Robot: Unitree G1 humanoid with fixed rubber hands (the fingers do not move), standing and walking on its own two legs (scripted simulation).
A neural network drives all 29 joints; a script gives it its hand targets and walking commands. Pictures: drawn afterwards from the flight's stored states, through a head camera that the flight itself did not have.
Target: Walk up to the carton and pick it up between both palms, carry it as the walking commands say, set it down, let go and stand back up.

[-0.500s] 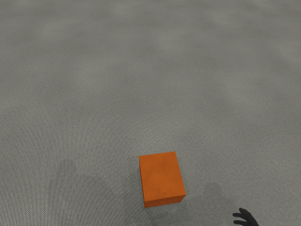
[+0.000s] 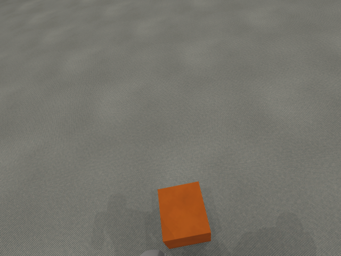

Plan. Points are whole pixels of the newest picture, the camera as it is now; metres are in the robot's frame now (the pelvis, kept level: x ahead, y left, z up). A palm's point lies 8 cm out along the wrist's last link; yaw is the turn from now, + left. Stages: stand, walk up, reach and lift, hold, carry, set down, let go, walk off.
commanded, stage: walk up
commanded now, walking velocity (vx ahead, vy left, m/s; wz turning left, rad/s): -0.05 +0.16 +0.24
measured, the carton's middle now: (183, 214) +0.43 +0.05 -0.68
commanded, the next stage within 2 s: stand in 1.56 s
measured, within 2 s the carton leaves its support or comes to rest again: neither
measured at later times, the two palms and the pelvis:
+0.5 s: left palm out of the picture +0.00 +0.29 -0.15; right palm out of the picture +0.11 -0.17 -0.12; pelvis +0.01 +0.05 -0.01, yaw +2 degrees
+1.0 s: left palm out of the picture +0.00 +0.28 -0.14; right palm out of the picture +0.03 -0.18 -0.15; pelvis +0.00 +0.04 +0.00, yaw +6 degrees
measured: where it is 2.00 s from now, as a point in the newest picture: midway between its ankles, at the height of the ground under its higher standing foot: outside the picture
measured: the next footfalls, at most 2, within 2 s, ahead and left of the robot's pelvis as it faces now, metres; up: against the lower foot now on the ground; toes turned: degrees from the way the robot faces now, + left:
left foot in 0.24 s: +0.02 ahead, +0.18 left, +0.00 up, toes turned +2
right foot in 0.52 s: +0.05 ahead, -0.08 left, +0.00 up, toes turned +2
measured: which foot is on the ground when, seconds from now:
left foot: up 0.00-0.22, down 0.24-1.00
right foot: down 0.00-0.24, up 0.26-0.50, down 0.52-1.00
